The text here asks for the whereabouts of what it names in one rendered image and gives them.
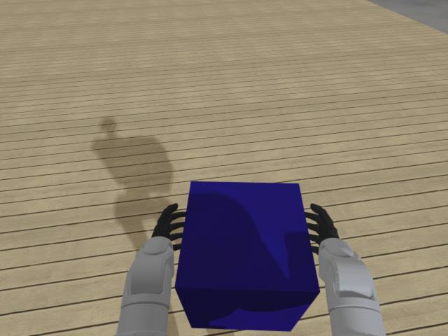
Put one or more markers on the robot left hand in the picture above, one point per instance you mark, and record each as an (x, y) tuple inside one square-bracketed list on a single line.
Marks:
[(163, 227)]

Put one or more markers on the carton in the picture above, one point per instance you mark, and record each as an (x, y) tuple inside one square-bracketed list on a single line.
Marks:
[(246, 260)]

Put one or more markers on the robot right hand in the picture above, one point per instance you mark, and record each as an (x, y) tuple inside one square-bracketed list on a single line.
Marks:
[(325, 227)]

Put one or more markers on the robot right forearm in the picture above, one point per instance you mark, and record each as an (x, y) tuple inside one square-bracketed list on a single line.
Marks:
[(350, 291)]

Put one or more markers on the robot left forearm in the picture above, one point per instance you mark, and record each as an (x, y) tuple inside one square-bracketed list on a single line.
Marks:
[(147, 292)]

